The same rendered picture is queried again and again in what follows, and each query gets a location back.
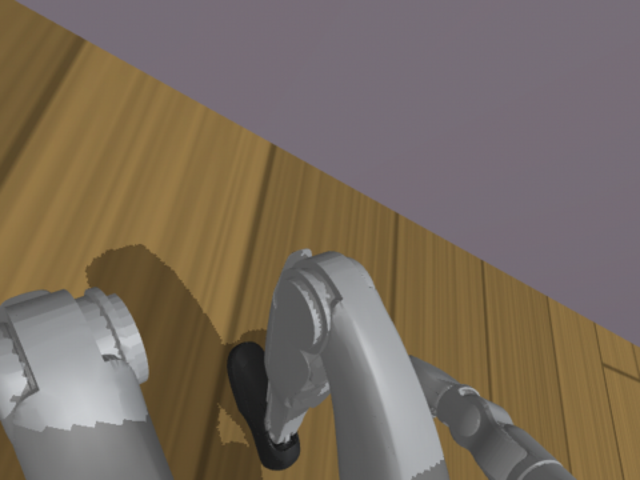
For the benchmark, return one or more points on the right robot arm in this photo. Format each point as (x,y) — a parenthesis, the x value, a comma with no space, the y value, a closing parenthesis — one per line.
(503,451)

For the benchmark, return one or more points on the right robot foot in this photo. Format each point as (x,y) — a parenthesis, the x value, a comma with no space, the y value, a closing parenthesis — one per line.
(249,383)

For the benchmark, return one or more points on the right robot hand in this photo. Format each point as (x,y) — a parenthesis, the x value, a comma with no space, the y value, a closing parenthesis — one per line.
(434,382)

